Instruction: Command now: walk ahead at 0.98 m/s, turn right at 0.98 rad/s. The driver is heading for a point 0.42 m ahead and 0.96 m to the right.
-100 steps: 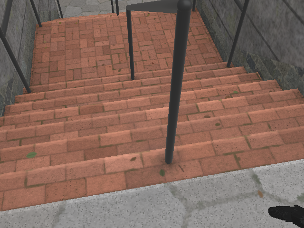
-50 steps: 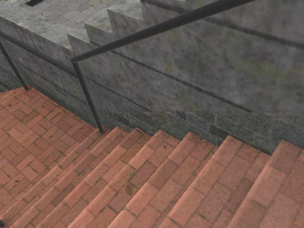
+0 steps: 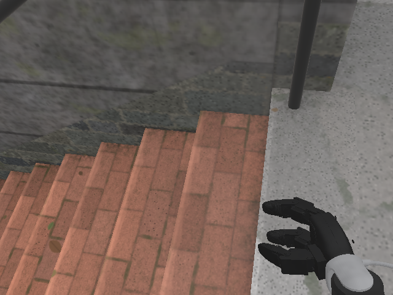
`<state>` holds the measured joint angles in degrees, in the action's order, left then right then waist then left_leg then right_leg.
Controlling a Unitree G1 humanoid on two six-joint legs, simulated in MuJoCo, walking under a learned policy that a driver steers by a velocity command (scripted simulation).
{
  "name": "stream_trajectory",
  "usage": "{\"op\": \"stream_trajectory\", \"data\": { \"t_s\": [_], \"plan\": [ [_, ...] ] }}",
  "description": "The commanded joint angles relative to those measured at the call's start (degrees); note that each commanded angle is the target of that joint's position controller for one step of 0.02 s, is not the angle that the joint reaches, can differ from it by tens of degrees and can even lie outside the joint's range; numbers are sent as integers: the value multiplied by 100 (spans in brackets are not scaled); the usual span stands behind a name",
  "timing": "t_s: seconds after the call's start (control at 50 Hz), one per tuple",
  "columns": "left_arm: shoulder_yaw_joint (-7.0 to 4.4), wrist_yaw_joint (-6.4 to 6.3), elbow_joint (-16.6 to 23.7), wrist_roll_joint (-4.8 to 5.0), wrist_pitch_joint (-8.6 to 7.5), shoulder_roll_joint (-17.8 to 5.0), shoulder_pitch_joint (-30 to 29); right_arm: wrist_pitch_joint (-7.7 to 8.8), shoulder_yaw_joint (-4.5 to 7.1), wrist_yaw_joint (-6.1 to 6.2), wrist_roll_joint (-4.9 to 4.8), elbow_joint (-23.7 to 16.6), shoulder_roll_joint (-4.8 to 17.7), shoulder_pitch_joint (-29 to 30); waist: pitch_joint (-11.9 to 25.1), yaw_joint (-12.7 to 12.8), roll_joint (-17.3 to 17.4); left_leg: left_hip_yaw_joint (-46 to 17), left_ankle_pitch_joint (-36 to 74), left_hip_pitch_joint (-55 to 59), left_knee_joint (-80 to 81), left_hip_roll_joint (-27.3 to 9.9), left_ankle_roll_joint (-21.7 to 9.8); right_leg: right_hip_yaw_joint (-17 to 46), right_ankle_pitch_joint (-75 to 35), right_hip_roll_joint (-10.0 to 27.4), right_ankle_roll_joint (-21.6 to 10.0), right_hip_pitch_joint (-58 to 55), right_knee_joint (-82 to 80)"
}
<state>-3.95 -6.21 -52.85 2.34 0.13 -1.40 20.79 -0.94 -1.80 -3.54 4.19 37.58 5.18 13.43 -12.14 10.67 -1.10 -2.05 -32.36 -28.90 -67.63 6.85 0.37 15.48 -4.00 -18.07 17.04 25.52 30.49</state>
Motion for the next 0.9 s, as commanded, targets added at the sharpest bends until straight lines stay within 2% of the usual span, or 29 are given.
{"op": "stream_trajectory", "data": {
  "t_s": [0.02,0.04,0.06,0.08,0.1,0.12,0.14,0.16,0.18,0.2,0.22,0.26,0.28,0.3,0.32,0.36,0.42,0.44,0.48,0.52,0.6,0.66,0.72,0.74,0.76,0.78,0.82,0.84,0.9],
  "plan": [
    [-1266,234,1788,528,-29,-2131,-3641,660,1382,798,-742,657,3078,-5029,1594,-4709,4435,495,3897,5476,6801,-1769,-2240,-1917,3123,-2537,3440,2973,9469],
    [-674,128,1941,-283,-92,-774,-1202,551,454,649,-367,-142,1107,-421,1712,-857,5684,-620,3812,3059,3931,-3071,-1699,38,6813,434,-97,4889,14491],
    [-125,234,2423,-236,35,39,-475,841,216,509,-130,-319,390,650,2139,668,4381,-2020,4046,3565,3059,-4430,-1624,1572,7653,1561,-1619,6243,15077],
    [-325,156,3087,328,777,-1418,-1723,1647,598,880,65,-754,620,-937,1704,-1012,2173,-6238,4329,4826,5652,-8845,-3726,1909,8795,2750,-1635,8053,15753],
    [-137,34,3482,23,904,-1406,-3384,1946,673,1221,249,-470,1031,-1903,1204,-1327,-302,-7626,1235,5579,6974,-9762,-3779,2145,7644,3109,-1683,10157,15771],
    [5,-49,3016,-371,749,-1073,-2615,2064,784,1217,61,-133,1475,-1128,2071,-524,-1540,-5647,2830,6046,6285,-8013,-2846,2309,7560,2679,-2112,9785,15392],
    [2,77,2571,-516,346,-1136,-1686,1641,842,990,-174,136,1840,-1599,3205,-145,-3516,-2094,3045,5219,5478,-5343,-1402,505,5527,2409,-2637,6731,12516],
    [-12,256,2889,-505,218,-1293,-2752,1382,873,846,-245,361,2137,-1974,2270,-424,-3609,-490,1996,2833,5987,-4408,-706,-358,4698,2439,-2598,4714,10092],
    [104,478,3235,-592,271,-1082,-3307,1159,841,777,-284,587,2274,-1505,1436,-165,-3571,1198,767,-34,6711,-3143,41,-1189,3519,2385,-2486,2015,7470],
    [217,749,3196,-503,399,-869,-3181,1007,827,777,-312,560,2318,-1352,1017,-348,-2741,2195,734,-1963,6850,-2303,224,-1848,2964,2082,-2455,-299,5885],
    [228,964,3234,-349,468,-867,-3216,956,828,617,-343,658,2564,-2069,887,-852,-1816,2288,2359,-1627,6129,-2342,-185,-2345,3451,1647,-2570,-658,5798],
    [-56,753,2702,-67,369,-1567,-911,632,1065,176,-385,529,3228,-2419,2733,-65,204,2027,8147,1275,2750,-2494,-715,-2011,4462,823,-2853,-683,5043],
    [-240,580,2596,-88,270,-2287,162,539,1050,-90,-360,172,3029,-1856,2827,620,105,1149,5899,-104,-145,-2312,-507,-99,4550,675,-3162,-1793,3492],
    [-338,383,2572,-135,253,-3378,-152,516,855,-408,-110,-588,2262,-992,2546,491,-2559,421,763,-2437,-2194,-1106,7,3428,4740,1522,-3321,-1742,280],
    [-280,233,2667,28,168,-3385,-502,516,694,-388,395,-1127,1813,-542,2002,168,-2206,-733,1087,-3512,-3232,-963,116,4577,4522,1993,-3039,-1602,-894],
    [-163,216,2191,-133,173,-3076,-507,498,370,-187,501,-1152,1159,-1246,996,-716,-1483,-487,1098,-3663,-3756,-916,-13,3821,5421,2093,-2772,-258,-655],
    [-6,386,2177,-402,-86,-2785,-1612,130,362,154,234,-842,1337,-2227,755,-1651,-1465,-153,962,-2526,-3599,-746,110,1641,4892,1364,-2453,1107,-435],
    [-44,427,1908,-430,-140,-2799,-1301,55,253,260,152,-993,1127,-2095,858,-1616,-1258,-8,417,-2602,-3561,-679,30,1519,5077,1302,-2706,921,-557],
    [44,553,1818,-347,-273,-2368,-1039,55,291,345,55,-1068,1506,-1824,613,-1467,-64,69,860,-2104,-1911,-809,45,1693,4467,1269,-2927,958,-1242],
    [-48,531,1695,-405,-351,-2497,-862,119,423,343,-53,-1147,1987,-1249,563,-1193,433,216,1704,-1521,48,-798,347,1733,2786,1324,-3099,280,-1859],
    [-94,632,1488,-277,-451,-2352,-438,-7,424,223,-197,-958,1652,-1348,1275,-1052,221,46,2770,-1226,1942,-662,224,1302,1375,1483,-3372,-1911,-1882],
    [-167,677,1523,-220,-517,-2510,-500,20,394,264,-350,-1218,1595,-977,1120,-965,-136,-43,3070,-9,2915,-669,197,1817,1026,1863,-3223,-1527,-2104],
    [-138,679,1626,-362,-618,-2763,-963,131,724,511,-403,-655,2259,-2974,2038,-1969,-35,6,1603,2690,3365,-354,79,1810,-2731,1742,-2738,-1542,49],
    [-116,699,1689,-432,-690,-2686,-1159,196,801,644,-428,-422,2319,-4153,2492,-2532,301,71,1324,4029,3587,-569,-8,1374,-2866,1487,-2619,-1020,1687],
    [99,699,1832,-487,-780,-1845,-975,283,816,788,-282,-326,2420,-4817,2951,-2413,1429,-909,-495,5269,3649,-1758,-152,783,915,1169,-2638,23,3367],
    [260,739,2099,-144,-728,-1572,-665,313,912,750,-44,-593,2854,-4100,3094,-1800,3358,-4445,-1533,5794,4951,-2910,-741,109,3443,303,-2387,1834,4380],
    [121,751,1838,-502,-560,-2455,-1256,325,756,600,-127,-746,1872,-3256,2126,-1755,967,-4064,-1564,4158,4968,-2851,-1128,-498,2088,1300,-2498,2104,5004],
    [55,848,1942,-604,-510,-2621,-1648,402,723,568,-110,-625,1773,-3381,1731,-1751,-30,-3286,-1053,3524,5025,-2782,-1073,-644,1808,1575,-2431,2080,4911],
    [204,1083,2304,-542,-297,-2114,-2104,651,658,457,-117,34,1764,-3923,876,-1533,-44,-1799,658,2838,5453,-2532,-812,-731,1794,2050,-2320,2488,4705]
  ]
}}
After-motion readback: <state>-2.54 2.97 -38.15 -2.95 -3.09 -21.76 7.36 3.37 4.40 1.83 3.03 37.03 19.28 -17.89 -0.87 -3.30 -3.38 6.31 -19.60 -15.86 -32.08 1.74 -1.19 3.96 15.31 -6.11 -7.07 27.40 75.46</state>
